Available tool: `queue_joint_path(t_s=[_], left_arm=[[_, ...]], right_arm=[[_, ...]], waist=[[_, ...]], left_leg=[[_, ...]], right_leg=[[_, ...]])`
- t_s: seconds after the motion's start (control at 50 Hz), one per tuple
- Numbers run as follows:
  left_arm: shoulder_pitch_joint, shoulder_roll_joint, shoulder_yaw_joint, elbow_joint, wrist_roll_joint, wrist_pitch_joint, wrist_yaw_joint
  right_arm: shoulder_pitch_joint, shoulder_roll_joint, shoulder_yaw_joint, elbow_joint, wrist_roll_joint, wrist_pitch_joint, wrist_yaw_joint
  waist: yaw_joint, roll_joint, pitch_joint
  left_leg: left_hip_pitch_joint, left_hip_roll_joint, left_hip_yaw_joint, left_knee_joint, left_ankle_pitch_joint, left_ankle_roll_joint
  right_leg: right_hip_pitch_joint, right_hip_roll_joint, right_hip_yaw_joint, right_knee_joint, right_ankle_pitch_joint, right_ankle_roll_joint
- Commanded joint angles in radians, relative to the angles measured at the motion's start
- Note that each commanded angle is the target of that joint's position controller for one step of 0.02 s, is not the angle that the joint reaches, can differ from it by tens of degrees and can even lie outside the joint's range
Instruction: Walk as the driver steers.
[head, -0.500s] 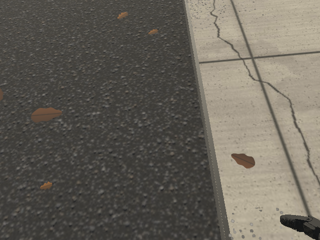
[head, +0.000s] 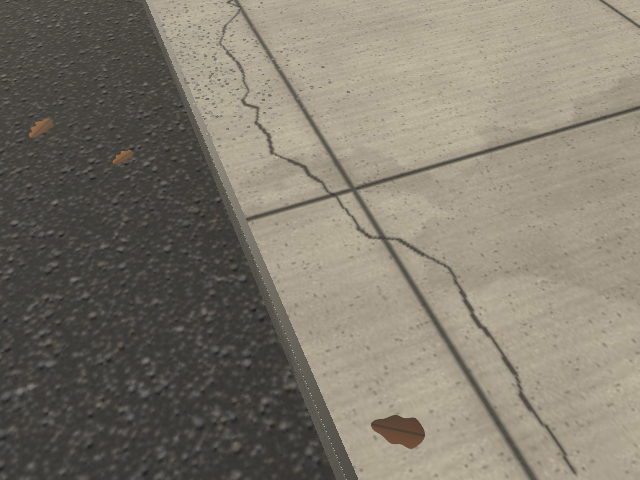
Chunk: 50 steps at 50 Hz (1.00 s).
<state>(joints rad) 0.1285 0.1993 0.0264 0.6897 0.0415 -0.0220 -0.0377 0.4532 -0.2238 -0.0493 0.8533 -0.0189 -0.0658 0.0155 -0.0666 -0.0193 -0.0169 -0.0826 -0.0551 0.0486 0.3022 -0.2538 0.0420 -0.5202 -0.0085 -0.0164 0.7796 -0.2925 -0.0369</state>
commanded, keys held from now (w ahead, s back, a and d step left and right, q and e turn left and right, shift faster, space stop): w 0.16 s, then no key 0.84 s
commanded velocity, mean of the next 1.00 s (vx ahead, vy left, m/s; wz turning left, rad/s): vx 0.20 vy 0.00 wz -0.03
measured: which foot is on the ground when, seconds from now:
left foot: down 0.00-0.06, up 0.08-0.46, down 0.48-1.00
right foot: up 0.00-0.04, down 0.06-0.50, up 0.52-0.78, down 0.80-1.00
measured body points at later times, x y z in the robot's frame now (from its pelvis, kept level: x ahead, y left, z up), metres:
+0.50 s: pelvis +0.19 +0.05 -0.02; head +0.21 +0.05 +0.43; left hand +0.18 +0.30 -0.16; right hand +0.32 -0.19 -0.14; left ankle +0.28 +0.13 -0.75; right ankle +0.08 -0.08 -0.74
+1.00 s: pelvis +0.24 +0.09 +0.00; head +0.24 +0.08 +0.45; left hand +0.23 +0.34 -0.15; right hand +0.31 -0.15 -0.15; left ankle +0.28 +0.13 -0.74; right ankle +0.21 -0.04 -0.74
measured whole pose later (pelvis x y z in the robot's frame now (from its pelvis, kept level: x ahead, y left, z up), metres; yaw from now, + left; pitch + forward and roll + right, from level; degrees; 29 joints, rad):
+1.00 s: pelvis +0.24 +0.09 +0.00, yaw +0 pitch -1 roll +1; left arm 0.32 0.18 0.06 1.09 0.01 0.00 0.04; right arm 0.23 -0.19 -0.04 0.92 -0.01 0.03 -0.04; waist -0.01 0.01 0.02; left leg -0.22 -0.09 0.12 0.34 -0.12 0.12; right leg -0.17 -0.02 0.01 0.46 -0.29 0.01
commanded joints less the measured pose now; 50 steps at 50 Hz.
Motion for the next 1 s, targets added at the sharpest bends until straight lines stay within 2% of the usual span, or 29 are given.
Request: queue_joint_path(t_s=[0.02,0.04,0.06,0.08,0.1,0.12,0.14,0.16,0.18,0.22,0.26,0.34,0.4,0.44,0.48,0.5,0.52,0.54,0.56,0.58,0.6,0.64,0.72,0.74,0.76,0.8,0.82,0.86,1.0], left_arm=[[0.110,0.074,0.023,-0.015,-0.003,-0.024,0.024],[0.211,0.095,0.035,0.021,0.009,-0.034,0.036],[0.313,0.168,0.054,0.033,0.034,-0.044,0.047],[0.326,0.260,0.066,0.028,0.035,-0.043,0.053],[0.358,0.261,0.081,0.055,-0.005,-0.032,0.050],[0.296,0.193,0.068,0.048,-0.013,-0.030,0.041],[0.249,0.142,0.055,0.048,-0.020,-0.032,0.032],[0.216,0.118,0.047,0.053,-0.020,-0.035,0.030],[0.213,0.106,0.043,0.067,-0.023,-0.042,0.038],[0.230,0.114,0.045,0.095,-0.028,-0.058,0.039],[0.250,0.121,0.047,0.124,-0.029,-0.066,0.039],[0.247,0.107,0.038,0.152,-0.027,-0.060,0.046],[0.281,0.128,0.044,0.180,-0.029,-0.057,0.050],[0.264,0.145,0.052,0.186,-0.030,-0.055,0.052],[0.267,0.141,0.054,0.201,-0.042,-0.049,0.048],[0.361,0.070,0.039,0.194,-0.043,-0.044,0.053],[0.479,0.030,0.031,0.241,-0.079,-0.015,0.062],[0.471,0.061,0.040,0.264,-0.050,0.011,0.066],[0.374,0.064,0.042,0.248,-0.022,0.021,0.062],[0.306,0.045,0.037,0.234,-0.010,0.028,0.059],[0.286,0.037,0.035,0.229,-0.007,0.036,0.058],[0.310,0.020,0.025,0.257,-0.014,0.045,0.063],[0.281,0.020,0.018,0.295,-0.032,0.051,0.083],[0.220,0.052,0.027,0.271,-0.051,0.056,0.084],[0.233,0.061,0.027,0.288,-0.044,0.060,0.080],[0.259,0.063,0.027,0.306,-0.022,0.065,0.077],[0.261,0.100,0.039,0.326,-0.031,0.063,0.078],[0.256,0.049,0.035,0.352,-0.030,0.046,0.079],[0.225,0.055,0.047,0.390,-0.038,0.010,0.079]], right_arm=[[-0.047,-0.139,-0.026,-0.066,0.010,0.007,-0.010],[-0.037,-0.150,-0.029,-0.062,0.023,0.009,-0.014],[-0.062,-0.119,-0.018,-0.097,0.034,0.002,-0.014],[-0.038,0.001,0.011,-0.140,0.017,-0.002,-0.008],[-0.011,-0.101,-0.014,-0.125,-0.011,0.018,-0.010],[-0.049,-0.113,-0.019,-0.124,-0.023,0.026,-0.004],[-0.089,-0.097,-0.016,-0.130,-0.025,0.024,0.006],[-0.094,-0.091,-0.016,-0.126,-0.021,0.027,0.015],[-0.092,-0.093,-0.018,-0.122,-0.023,0.036,0.017],[-0.067,-0.071,-0.014,-0.105,-0.026,0.050,0.015],[-0.098,-0.056,-0.010,-0.110,-0.024,0.059,0.011],[-0.219,-0.018,0.013,-0.137,-0.014,0.068,0.011],[-0.210,-0.033,0.011,-0.127,-0.007,0.068,-0.006],[-0.144,-0.063,-0.001,-0.100,-0.011,0.054,-0.013],[0.003,-0.094,-0.014,-0.039,-0.028,0.018,-0.017],[0.065,-0.179,-0.029,-0.030,-0.040,0.002,-0.016],[0.027,-0.163,-0.021,-0.037,-0.005,0.016,-0.012],[-0.064,-0.127,-0.011,-0.062,0.017,0.033,-0.012],[-0.168,-0.080,0.004,-0.082,0.017,0.045,-0.019],[-0.226,-0.040,0.023,-0.085,0.006,0.050,-0.030],[-0.250,-0.030,0.029,-0.080,-0.001,0.053,-0.040],[-0.215,-0.038,0.027,-0.043,-0.013,0.050,-0.050],[-0.133,-0.048,0.026,0.013,-0.007,0.049,-0.053],[-0.266,-0.083,0.008,-0.037,0.024,0.058,-0.052],[-0.293,-0.072,0.009,-0.042,0.034,0.063,-0.050],[-0.233,-0.065,0.003,-0.008,0.027,0.068,-0.041],[-0.204,-0.074,-0.005,-0.003,0.020,0.075,-0.044],[-0.227,-0.054,-0.001,0.001,0.010,0.076,-0.051],[-0.201,-0.037,-0.005,0.028,0.007,0.091,-0.058]], waist=[[0.110,0.078,-0.013],[0.153,0.065,-0.054],[0.194,-0.024,-0.122],[0.136,-0.216,-0.110],[0.154,-0.155,-0.072],[0.123,-0.076,0.018],[0.113,-0.071,0.060],[0.081,-0.069,0.083],[0.065,-0.083,0.104],[0.033,-0.045,0.077],[0.028,-0.043,0.064],[0.059,-0.115,0.051],[0.077,-0.132,0.019],[0.050,-0.107,0.009],[-0.013,-0.005,-0.039],[0.027,0.185,-0.127],[0.044,0.327,-0.262],[0.072,0.225,-0.199],[0.079,0.151,-0.064],[0.093,0.099,0.018],[0.107,0.112,0.056],[0.105,0.141,0.056],[0.064,0.132,0.025],[0.090,0.125,0.027],[0.100,0.090,0.032],[0.089,0.035,0.089],[0.059,-0.022,0.135],[0.074,-0.039,0.124],[0.052,0.004,0.042]], left_leg=[[-0.035,0.254,-0.147,0.060,0.653,0.137],[-0.071,0.212,-0.100,0.217,0.711,0.112],[-0.215,0.168,-0.058,0.438,0.495,0.068],[-0.503,0.049,0.019,0.689,-0.212,0.023],[-0.624,0.040,-0.032,0.816,-0.261,0.023],[-0.676,0.083,-0.064,0.909,-0.213,0.023],[-0.690,0.096,-0.071,0.937,-0.160,0.019],[-0.667,0.120,-0.076,0.919,-0.097,0.007],[-0.644,0.118,-0.059,0.939,-0.071,-0.013],[-0.573,0.100,-0.037,0.958,-0.058,-0.046],[-0.550,0.098,-0.020,0.891,-0.027,-0.063],[-0.419,0.094,0.023,0.513,0.116,-0.054],[-0.311,0.078,0.035,0.388,0.168,-0.016],[-0.226,0.068,0.028,0.309,0.158,0.009],[-0.001,0.089,0.020,0.108,0.420,0.015],[0.196,0.323,-0.204,0.179,0.924,0.057],[0.201,0.445,-0.380,0.100,0.950,0.203],[0.050,0.416,-0.397,0.022,0.614,0.225],[-0.083,0.367,-0.348,-0.031,0.343,0.209],[-0.186,0.324,-0.269,-0.068,0.245,0.176],[-0.257,0.280,-0.195,-0.093,0.211,0.142],[-0.252,0.218,-0.120,-0.081,0.264,0.103],[-0.142,0.249,-0.186,-0.068,0.153,0.132],[-0.170,0.244,-0.232,-0.079,-0.030,0.117],[-0.231,0.249,-0.255,-0.107,-0.155,0.096],[-0.293,0.214,-0.246,-0.149,-0.318,0.043],[-0.280,0.177,-0.200,-0.184,-0.331,0.017],[-0.186,0.156,-0.168,-0.135,-0.237,0.004],[-0.027,0.133,-0.127,-0.054,0.060,0.028]], right_leg=[[0.286,0.062,-0.048,-0.269,0.099,-0.025],[0.440,0.069,-0.032,-0.361,0.117,-0.041],[0.620,-0.102,0.188,-0.436,0.013,-0.082],[0.753,-0.377,0.558,-0.507,0.168,-0.147],[0.670,-0.411,0.677,-0.500,0.101,-0.245],[0.608,-0.362,0.584,-0.506,0.005,-0.251],[0.534,-0.308,0.501,-0.533,-0.035,-0.230],[0.474,-0.253,0.418,-0.570,-0.047,-0.191],[0.435,-0.234,0.360,-0.577,0.140,-0.182],[0.391,-0.217,0.233,-0.542,0.593,-0.180],[0.382,-0.193,0.139,-0.521,0.803,-0.167],[0.379,-0.134,0.045,-0.495,0.868,-0.106],[0.407,-0.176,0.071,-0.440,0.883,-0.088],[0.414,-0.190,0.098,-0.367,0.855,-0.075],[0.369,-0.094,0.061,-0.149,0.645,-0.031],[0.220,-0.010,0.014,0.076,0.143,0.009],[0.203,0.096,-0.007,0.299,-0.325,0.034],[0.205,0.060,0.042,0.415,-0.329,0.038],[0.167,0.041,0.034,0.459,-0.296,0.035],[0.175,0.007,0.043,0.402,-0.240,0.033],[0.222,-0.010,0.035,0.319,-0.199,0.033],[0.289,0.007,0.002,0.152,-0.168,0.031],[0.325,0.019,0.014,-0.147,-0.162,0.023],[0.333,-0.059,0.082,-0.223,-0.074,0.040],[0.394,-0.053,0.069,-0.288,0.029,0.031],[0.400,-0.066,0.078,-0.332,0.070,0.008],[0.302,-0.045,0.056,-0.309,-0.042,-0.009],[0.257,-0.058,0.073,-0.362,-0.027,-0.009],[0.239,-0.070,0.089,-0.401,0.045,0.015]])
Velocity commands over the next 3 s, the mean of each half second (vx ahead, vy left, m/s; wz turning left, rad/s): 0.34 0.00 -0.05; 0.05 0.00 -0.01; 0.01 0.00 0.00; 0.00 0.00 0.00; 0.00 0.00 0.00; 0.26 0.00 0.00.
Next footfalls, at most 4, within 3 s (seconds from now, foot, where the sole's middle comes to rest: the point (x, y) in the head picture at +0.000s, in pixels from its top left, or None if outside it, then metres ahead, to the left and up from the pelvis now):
0.06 right None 0.12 -0.08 -0.78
0.48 left None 0.32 0.14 -0.78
0.80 right None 0.25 -0.04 -0.78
2.94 left None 0.49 0.30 -0.78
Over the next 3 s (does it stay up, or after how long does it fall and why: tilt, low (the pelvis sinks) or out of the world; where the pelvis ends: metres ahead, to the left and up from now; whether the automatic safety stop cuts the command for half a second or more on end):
stays up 0.41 0.18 -0.03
